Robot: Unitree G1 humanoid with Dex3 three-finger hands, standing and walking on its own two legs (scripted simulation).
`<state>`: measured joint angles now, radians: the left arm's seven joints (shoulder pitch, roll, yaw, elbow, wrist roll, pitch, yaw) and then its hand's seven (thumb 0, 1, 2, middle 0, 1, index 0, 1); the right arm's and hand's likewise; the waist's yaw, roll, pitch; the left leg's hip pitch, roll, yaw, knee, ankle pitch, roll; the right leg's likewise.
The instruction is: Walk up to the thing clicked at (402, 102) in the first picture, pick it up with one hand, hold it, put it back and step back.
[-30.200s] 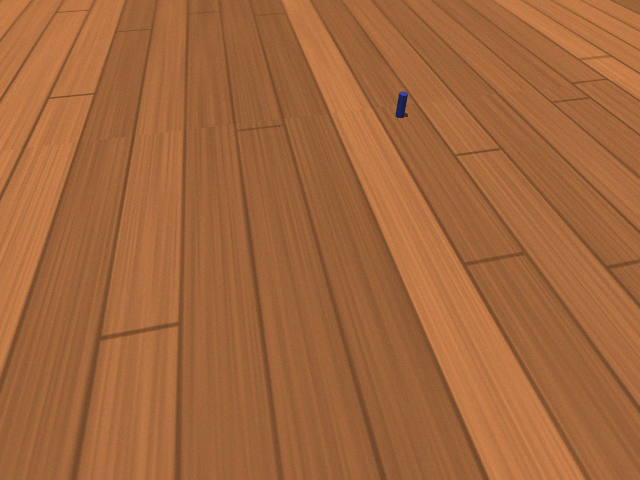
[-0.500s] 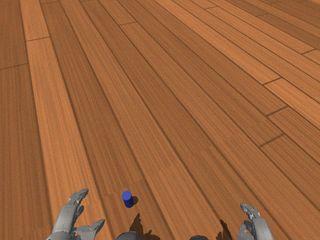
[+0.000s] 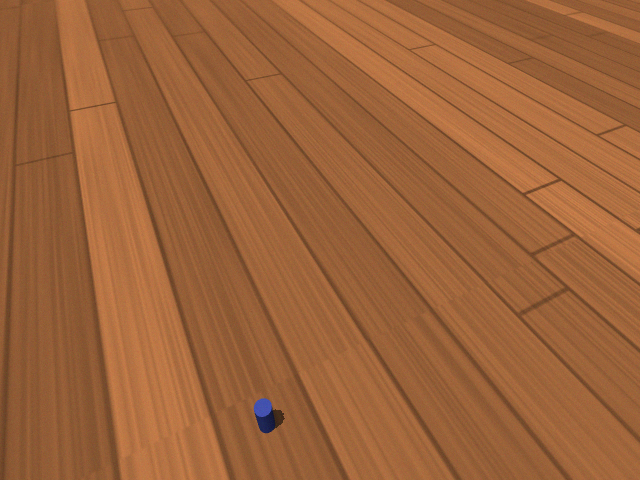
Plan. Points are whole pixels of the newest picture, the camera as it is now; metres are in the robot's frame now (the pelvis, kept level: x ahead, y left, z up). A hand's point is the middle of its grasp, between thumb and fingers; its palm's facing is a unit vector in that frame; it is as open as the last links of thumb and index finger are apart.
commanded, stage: stand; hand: left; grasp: from the side
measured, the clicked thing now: (265, 416) +0.41 +0.18 -0.70
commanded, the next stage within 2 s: step back in 1.64 s
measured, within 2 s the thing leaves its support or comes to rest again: neither
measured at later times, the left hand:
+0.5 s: hand out of the picture +0.02 +0.24 -0.15, palm faces -0.02 -0.94 -0.35, open 7.4 cm
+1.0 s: hand out of the picture +0.10 +0.23 -0.14, palm faces -0.01 -0.94 -0.33, open 7.4 cm
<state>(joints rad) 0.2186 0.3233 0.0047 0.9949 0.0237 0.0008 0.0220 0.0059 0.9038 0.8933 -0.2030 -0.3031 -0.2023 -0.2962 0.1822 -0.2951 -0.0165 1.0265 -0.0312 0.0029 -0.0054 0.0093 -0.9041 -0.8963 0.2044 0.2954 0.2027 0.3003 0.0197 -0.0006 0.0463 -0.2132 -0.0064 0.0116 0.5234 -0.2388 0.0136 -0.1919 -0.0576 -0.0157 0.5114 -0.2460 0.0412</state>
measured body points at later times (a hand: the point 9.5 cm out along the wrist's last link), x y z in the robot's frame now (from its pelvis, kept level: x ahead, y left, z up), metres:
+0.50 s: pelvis -0.01 -0.01 +0.01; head -0.01 -0.02 +0.46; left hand +0.02 +0.29 -0.13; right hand +0.05 -0.30 -0.13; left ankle +0.03 +0.11 -0.73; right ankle +0.02 -0.15 -0.73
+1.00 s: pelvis +0.02 -0.01 +0.01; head +0.01 -0.02 +0.46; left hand +0.10 +0.28 -0.12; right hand +0.09 -0.30 -0.13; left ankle +0.03 +0.11 -0.73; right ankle +0.02 -0.15 -0.73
